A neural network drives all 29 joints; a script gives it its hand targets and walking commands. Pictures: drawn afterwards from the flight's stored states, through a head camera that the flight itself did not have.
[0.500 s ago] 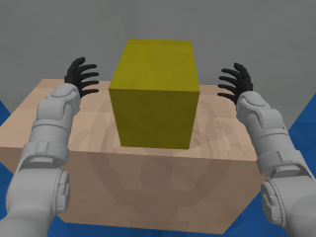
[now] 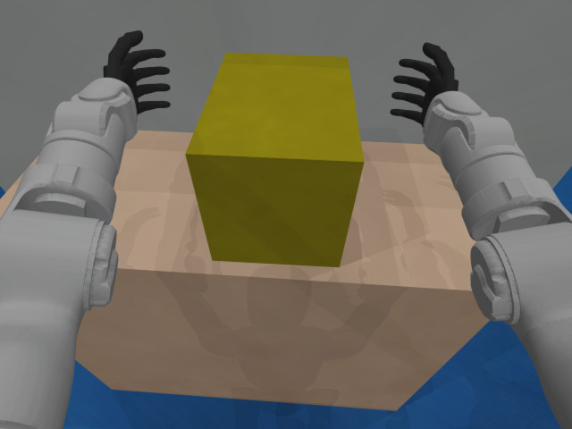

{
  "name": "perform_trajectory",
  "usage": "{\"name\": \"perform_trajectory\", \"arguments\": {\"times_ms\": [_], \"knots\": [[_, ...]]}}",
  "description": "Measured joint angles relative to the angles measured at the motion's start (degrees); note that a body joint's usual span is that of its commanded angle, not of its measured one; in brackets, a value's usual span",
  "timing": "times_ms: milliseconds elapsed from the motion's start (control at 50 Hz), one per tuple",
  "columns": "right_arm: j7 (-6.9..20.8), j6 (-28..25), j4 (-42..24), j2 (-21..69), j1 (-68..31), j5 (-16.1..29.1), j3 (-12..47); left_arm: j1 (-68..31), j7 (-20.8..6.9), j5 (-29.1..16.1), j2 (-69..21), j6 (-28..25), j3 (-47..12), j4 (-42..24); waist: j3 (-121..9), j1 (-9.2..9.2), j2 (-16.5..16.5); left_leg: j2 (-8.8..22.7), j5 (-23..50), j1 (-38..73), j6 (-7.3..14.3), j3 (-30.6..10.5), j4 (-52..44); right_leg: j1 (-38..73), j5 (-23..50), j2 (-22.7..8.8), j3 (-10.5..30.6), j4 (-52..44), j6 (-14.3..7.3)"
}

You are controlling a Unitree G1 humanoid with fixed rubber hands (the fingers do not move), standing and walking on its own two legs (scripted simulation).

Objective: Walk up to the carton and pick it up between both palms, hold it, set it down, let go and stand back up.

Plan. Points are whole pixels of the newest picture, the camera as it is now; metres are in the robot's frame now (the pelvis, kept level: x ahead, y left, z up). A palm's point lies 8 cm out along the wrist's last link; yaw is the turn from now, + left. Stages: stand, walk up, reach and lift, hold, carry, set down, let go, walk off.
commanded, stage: reach and lift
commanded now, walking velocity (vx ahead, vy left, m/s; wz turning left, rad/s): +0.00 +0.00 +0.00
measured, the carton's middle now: (281, 156) +0.54 +0.02 +0.10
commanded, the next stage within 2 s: none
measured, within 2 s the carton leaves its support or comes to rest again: neither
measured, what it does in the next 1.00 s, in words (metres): stands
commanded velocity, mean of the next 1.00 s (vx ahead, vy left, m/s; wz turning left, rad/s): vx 0.00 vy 0.00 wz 0.00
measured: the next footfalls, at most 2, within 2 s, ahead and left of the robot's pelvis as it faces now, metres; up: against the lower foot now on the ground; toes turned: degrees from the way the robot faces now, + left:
none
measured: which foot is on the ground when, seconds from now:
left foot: down 0.00-1.00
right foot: down 0.00-1.00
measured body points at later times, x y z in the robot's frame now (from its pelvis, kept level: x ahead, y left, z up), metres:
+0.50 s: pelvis +0.01 -0.01 +0.00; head +0.05 +0.01 +0.45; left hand +0.51 +0.23 +0.27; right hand +0.50 -0.18 +0.27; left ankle -0.02 +0.12 -0.75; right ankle +0.02 -0.11 -0.75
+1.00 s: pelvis +0.01 -0.01 +0.00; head +0.07 +0.01 +0.44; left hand +0.51 +0.21 +0.16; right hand +0.49 -0.15 +0.16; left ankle -0.02 +0.12 -0.75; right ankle +0.02 -0.11 -0.75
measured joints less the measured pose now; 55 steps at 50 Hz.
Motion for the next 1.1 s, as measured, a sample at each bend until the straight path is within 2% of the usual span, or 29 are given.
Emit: {"name": "perform_trajectory", "arguments": {"times_ms": [180,260,360,480,640,820,880,980,1100], "knots": [[0.53,-0.15,5.05,0.60,-4.98,-1.22,-1.59,-6.37,0.52,-4.23,1.06,-2.57,-4.23,7.09,-2.47,-1.19,-0.12,-0.05,0.23,-3.53,-0.21,-0.60,0.26,-3.28,0.07,-0.07,-0.58,0.17,-0.18],[0.19,-0.18,6.74,0.36,-7.76,-1.37,-1.47,-9.49,0.18,-4.24,1.48,-2.92,-4.14,10.67,-1.89,-1.83,-0.23,-0.08,0.40,-3.67,-0.23,-0.64,0.04,-3.49,0.14,-0.09,-0.61,0.11,-0.15],[1.32,-0.06,8.72,0.57,-10.57,-3.38,-3.57,-13.20,0.07,-5.92,2.67,-5.61,-5.69,17.61,-5.39,-3.23,-0.51,-0.72,1.56,-7.15,-0.11,-0.91,-1.36,-7.77,0.00,-0.75,-0.89,0.85,-0.22],[1.60,-1.36,12.38,0.82,-13.13,-4.16,-4.34,-15.35,-1.48,-6.39,3.81,-8.47,-7.49,21.80,-6.03,-4.22,-0.67,-0.78,2.18,-8.08,-0.44,-1.58,-2.40,-8.66,0.10,-0.82,-1.55,0.28,-0.40],[0.42,-5.30,11.29,3.14,-7.10,-3.13,-3.02,-8.49,-3.28,-3.92,2.28,-12.99,-6.31,20.21,-4.49,-4.08,-0.97,-0.44,2.22,-6.97,-0.78,-1.93,-2.91,-7.35,0.12,-0.46,-1.90,-0.48,-0.65],[-0.58,-9.43,5.09,6.80,0.32,-8.25,-6.32,-2.20,-1.81,-0.92,-0.62,-17.72,-1.65,16.66,-5.19,-2.82,-1.12,-0.48,2.41,-10.86,-0.90,-1.52,-1.95,-11.76,0.09,-0.56,-1.50,1.25,-0.69],[-0.82,-10.33,5.03,7.51,0.81,-9.77,-7.33,-1.98,-1.55,0.05,-1.11,-18.87,-0.74,17.11,-5.49,-2.81,-1.18,-0.60,2.56,-11.70,-0.84,-1.44,-1.89,-12.71,0.15,-0.70,-1.42,1.53,-0.63],[-0.66,-12.89,4.97,8.98,2.70,-9.54,-5.75,-0.75,-1.96,1.40,-2.01,-22.18,1.64,19.86,-3.64,-2.32,-1.52,-0.55,1.57,-9.71,-0.55,-0.71,-0.83,-10.92,-0.43,-0.65,-0.69,2.41,-0.31],[0.01,-14.21,5.49,10.52,5.11,-11.03,-8.20,1.70,-0.97,0.67,-4.32,-23.13,-0.08,18.78,-4.20,-2.02,-1.35,-0.83,0.37,-9.74,-0.41,-1.05,1.07,-10.43,-1.49,-0.98,-1.00,3.59,-0.06]]}}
